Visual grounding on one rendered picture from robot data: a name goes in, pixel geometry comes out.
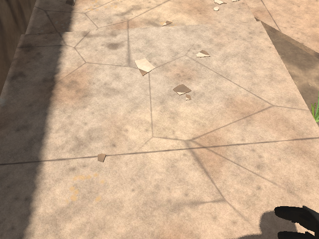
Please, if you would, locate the robot right hand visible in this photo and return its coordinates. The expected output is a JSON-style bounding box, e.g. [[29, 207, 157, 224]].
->
[[274, 205, 319, 239]]

